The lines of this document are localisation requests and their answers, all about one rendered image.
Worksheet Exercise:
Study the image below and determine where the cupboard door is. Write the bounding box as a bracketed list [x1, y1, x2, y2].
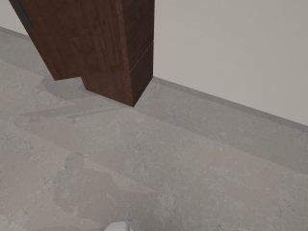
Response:
[9, 0, 125, 81]

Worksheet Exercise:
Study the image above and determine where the handle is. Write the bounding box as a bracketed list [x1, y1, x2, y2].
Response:
[11, 0, 34, 30]

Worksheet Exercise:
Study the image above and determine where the robot left thigh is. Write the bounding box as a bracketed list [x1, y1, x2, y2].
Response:
[104, 221, 134, 231]

